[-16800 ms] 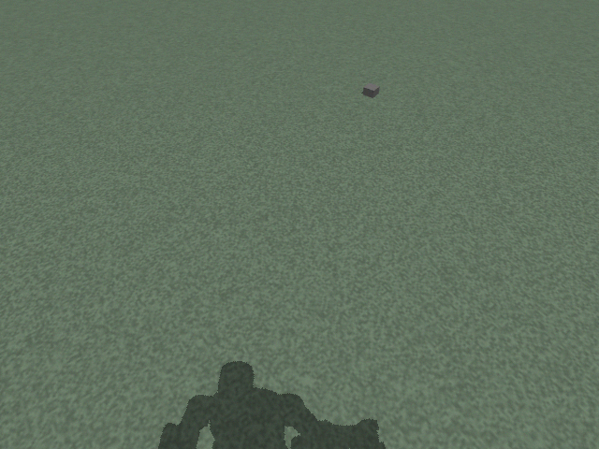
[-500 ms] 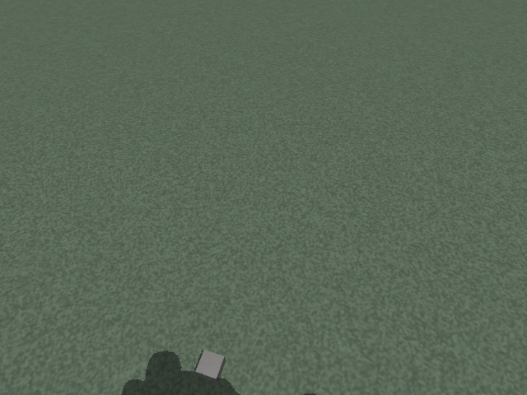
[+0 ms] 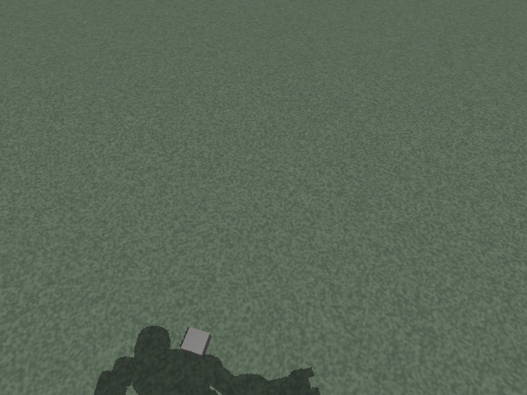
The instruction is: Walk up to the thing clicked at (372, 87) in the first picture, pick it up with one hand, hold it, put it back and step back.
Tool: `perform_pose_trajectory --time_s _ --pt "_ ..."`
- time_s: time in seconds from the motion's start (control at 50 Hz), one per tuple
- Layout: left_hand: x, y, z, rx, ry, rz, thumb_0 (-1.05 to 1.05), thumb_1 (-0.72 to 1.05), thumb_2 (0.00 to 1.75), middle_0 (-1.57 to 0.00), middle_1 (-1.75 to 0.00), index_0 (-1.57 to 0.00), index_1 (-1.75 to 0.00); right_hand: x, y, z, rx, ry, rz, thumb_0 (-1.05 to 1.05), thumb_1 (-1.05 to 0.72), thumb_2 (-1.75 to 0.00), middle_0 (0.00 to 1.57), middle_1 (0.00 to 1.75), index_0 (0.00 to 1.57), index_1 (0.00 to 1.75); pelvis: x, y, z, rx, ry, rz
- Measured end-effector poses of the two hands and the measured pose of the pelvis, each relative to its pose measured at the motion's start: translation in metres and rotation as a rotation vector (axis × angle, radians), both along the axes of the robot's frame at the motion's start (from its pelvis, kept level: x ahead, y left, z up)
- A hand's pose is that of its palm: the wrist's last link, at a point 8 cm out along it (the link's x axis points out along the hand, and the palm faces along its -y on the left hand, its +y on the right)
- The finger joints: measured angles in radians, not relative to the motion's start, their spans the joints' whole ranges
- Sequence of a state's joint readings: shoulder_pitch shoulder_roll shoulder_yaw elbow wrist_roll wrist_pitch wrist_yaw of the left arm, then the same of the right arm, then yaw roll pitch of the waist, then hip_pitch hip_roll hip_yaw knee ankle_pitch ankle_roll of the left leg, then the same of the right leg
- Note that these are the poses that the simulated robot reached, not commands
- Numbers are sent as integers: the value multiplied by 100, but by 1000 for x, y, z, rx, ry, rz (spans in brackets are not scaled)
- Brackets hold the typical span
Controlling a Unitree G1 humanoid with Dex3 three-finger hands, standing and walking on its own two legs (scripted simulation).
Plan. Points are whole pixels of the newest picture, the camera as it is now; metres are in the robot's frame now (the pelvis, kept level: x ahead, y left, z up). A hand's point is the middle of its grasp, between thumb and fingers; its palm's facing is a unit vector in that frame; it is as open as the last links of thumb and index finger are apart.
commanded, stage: walk up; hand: left
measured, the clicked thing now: (196, 342) +0.40 +0.24 -0.75
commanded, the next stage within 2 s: stand in 1.62 s
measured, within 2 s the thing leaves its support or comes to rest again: neither
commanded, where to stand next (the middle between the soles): +0.02 -0.01 m, yaw +1 degrees
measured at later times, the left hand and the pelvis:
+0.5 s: hand out of the picture +0.05 +0.21 -0.16, palm faces +0.03 -0.93 -0.37, open 7.4 cm; pelvis -0.04 -0.05 -0.02, yaw +4 degrees
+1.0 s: hand out of the picture +0.01 +0.23 -0.15, palm faces +0.05 -0.93 -0.36, open 7.4 cm; pelvis -0.04 -0.03 +0.01, yaw +2 degrees
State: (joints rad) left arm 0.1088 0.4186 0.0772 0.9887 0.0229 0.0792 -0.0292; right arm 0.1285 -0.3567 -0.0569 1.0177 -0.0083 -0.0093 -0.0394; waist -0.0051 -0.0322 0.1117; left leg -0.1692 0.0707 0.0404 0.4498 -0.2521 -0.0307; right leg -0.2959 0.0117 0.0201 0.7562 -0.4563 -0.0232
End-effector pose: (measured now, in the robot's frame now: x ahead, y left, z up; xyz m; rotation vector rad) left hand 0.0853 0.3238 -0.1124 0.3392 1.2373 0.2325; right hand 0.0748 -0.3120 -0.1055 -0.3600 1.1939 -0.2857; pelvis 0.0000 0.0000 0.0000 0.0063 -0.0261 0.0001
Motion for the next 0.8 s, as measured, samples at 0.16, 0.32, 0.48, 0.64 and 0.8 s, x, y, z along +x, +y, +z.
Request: perform_pose_trajectory --time_s 0.16,0.32,0.48,0.64,0.8 --pt "-15 -40 -6 42 -9 -38 1 91 90 -20 -30 -20 -30 -9 -67 -17 -38 2 4 1 -90 -90 20 30 21 30 -15 -43 -19 -12 -17 -20" --pt "-29 -86 -4 -3 -39 -38 1 90 90 -21 -30 -20 -30 -24 -68 -23 20 47 23 1 -90 -90 20 30 21 30 -24 -57 -11 -1 -10 6" --pt "-44 -72 -10 -3 -108 -7 1 90 90 -21 -30 -20 -30 -29 -44 -28 46 64 91 1 -90 -90 20 30 21 30 -41 -48 -17 1 -11 63" --pt "-66 -48 -8 7 -91 43 1 90 90 -21 -30 -20 -30 -24 -19 -16 79 -8 115 1 -90 -90 20 30 21 30 -48 -40 -11 -7 -35 50" --pt "-88 -45 3 6 -46 58 1 91 90 -20 -30 -20 -30 -6 -5 -9 117 -58 128 1 -90 -90 20 30 21 30 -46 -35 0 -8 -37 44"
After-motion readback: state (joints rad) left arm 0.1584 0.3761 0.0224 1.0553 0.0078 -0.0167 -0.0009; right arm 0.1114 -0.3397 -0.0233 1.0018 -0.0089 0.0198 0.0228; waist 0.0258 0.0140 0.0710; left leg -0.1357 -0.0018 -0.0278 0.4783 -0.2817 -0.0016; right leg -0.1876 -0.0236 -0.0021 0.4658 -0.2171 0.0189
